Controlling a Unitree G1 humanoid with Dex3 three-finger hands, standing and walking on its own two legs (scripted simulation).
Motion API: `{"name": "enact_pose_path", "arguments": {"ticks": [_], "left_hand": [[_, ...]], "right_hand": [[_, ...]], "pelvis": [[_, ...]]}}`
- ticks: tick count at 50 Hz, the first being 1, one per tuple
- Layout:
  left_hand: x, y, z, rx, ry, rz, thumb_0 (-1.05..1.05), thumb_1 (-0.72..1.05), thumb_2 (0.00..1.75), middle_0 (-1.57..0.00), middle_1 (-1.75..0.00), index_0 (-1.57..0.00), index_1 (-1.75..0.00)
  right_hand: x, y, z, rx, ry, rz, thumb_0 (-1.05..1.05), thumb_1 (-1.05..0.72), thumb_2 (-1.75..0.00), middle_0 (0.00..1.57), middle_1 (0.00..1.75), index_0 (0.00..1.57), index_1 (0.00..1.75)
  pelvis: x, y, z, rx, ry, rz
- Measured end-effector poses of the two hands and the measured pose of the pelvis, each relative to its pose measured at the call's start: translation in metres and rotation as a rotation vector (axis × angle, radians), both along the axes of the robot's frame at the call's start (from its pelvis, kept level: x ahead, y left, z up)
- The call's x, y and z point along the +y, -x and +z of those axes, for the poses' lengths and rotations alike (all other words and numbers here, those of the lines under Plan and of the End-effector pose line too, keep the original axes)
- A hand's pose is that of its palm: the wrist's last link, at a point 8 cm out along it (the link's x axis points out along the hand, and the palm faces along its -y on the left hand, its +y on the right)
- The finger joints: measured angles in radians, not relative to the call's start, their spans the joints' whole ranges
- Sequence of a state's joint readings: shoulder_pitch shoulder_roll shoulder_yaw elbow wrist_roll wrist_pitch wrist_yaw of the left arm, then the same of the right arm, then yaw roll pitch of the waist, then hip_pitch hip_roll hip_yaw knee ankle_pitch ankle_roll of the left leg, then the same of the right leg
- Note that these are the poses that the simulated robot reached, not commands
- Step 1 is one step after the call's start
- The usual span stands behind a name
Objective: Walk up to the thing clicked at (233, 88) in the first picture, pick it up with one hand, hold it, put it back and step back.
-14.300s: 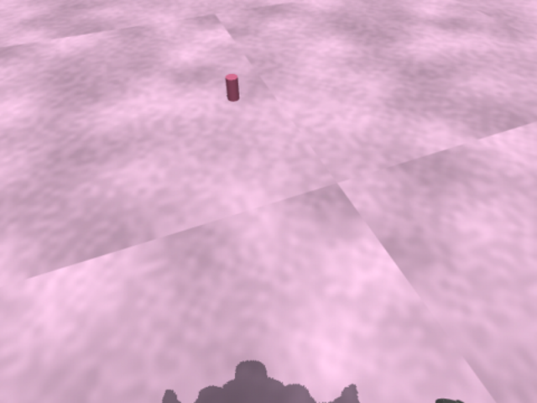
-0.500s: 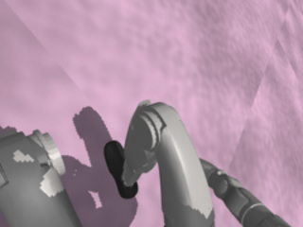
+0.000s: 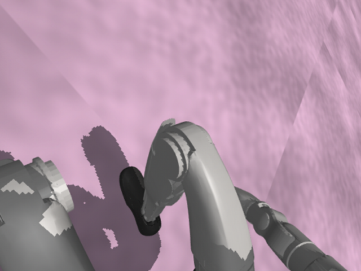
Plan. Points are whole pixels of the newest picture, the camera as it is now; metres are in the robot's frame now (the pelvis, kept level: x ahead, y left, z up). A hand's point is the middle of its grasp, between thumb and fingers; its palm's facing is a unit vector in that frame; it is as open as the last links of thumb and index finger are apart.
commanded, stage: settle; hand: left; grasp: from the side
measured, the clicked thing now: out of the picture +0.45 +0.31 -0.20
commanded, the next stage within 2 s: none
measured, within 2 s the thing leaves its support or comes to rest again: leaves its support in 0.28 s
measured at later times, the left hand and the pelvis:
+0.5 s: hand out of the picture +0.43 +0.33 -0.12, palm faces +0.42 -0.91 -0.03, open 10.9 cm; pelvis +0.01 +0.00 +0.01, yaw +2 degrees
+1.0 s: hand out of the picture +0.41 +0.34 -0.02, palm faces +0.39 -0.92 -0.07, open 10.9 cm; pelvis +0.02 -0.01 +0.05, yaw +8 degrees
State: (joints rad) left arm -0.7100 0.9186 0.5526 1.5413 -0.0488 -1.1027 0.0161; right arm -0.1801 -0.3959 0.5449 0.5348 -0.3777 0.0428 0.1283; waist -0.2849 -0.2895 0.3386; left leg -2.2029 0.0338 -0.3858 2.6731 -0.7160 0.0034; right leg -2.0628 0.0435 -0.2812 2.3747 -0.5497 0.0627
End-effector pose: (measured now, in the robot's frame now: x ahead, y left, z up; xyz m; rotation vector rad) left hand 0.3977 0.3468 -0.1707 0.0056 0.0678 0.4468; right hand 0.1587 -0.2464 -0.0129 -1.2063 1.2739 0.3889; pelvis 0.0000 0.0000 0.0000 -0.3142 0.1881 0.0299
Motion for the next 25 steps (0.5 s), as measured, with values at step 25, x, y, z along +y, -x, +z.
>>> {"name": "enact_pose_path", "arguments": {"ticks": [25], "left_hand": [[0.025,0.005,0.054,-0.079,-0.044,-0.016,-0.02,-0.44,1.02,-0.61,-1.00,-0.65,-1.01]], "right_hand": [[0.003,-0.015,-0.001,-0.050,-0.073,-0.081,-0.01,-0.92,-0.91,0.20,0.30,0.20,0.30]], "pelvis": [[-0.002,-0.006,0.012,0.073,-0.015,0.025]]}}
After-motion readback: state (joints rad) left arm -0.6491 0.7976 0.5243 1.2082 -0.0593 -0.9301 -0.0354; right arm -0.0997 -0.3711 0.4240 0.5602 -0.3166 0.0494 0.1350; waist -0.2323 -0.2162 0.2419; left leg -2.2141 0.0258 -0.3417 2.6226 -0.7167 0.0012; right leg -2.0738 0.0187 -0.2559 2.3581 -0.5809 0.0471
